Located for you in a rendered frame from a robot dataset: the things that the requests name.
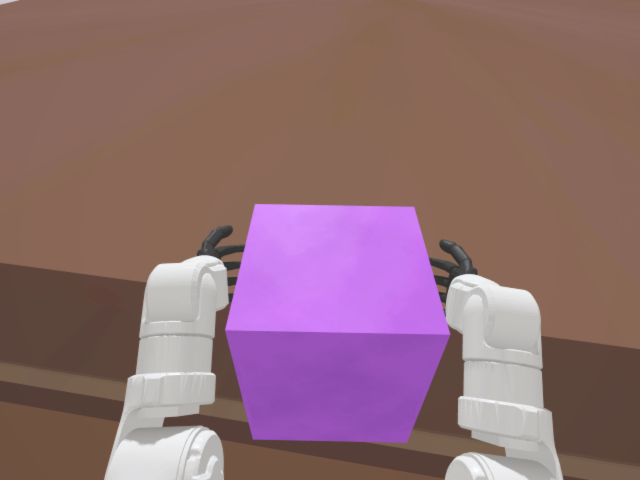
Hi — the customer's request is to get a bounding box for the robot right upper arm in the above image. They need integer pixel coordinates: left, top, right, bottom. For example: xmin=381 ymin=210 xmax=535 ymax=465
xmin=445 ymin=452 xmax=556 ymax=480

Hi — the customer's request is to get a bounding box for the robot right forearm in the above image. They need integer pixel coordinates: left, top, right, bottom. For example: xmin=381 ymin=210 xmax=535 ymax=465
xmin=445 ymin=274 xmax=563 ymax=480

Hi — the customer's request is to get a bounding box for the robot left hand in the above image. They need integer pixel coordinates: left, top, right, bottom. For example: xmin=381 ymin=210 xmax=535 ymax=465
xmin=197 ymin=225 xmax=245 ymax=302

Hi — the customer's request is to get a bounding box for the carton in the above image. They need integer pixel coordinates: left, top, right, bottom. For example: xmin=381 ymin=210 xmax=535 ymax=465
xmin=225 ymin=204 xmax=450 ymax=443

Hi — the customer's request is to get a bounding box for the robot left upper arm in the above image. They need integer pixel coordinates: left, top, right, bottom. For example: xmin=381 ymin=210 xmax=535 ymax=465
xmin=106 ymin=426 xmax=224 ymax=480

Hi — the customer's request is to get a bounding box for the robot left forearm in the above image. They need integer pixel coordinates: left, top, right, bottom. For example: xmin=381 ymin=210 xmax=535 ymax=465
xmin=104 ymin=255 xmax=229 ymax=480

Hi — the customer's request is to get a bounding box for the robot right hand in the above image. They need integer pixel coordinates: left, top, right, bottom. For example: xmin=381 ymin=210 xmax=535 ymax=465
xmin=429 ymin=240 xmax=477 ymax=317

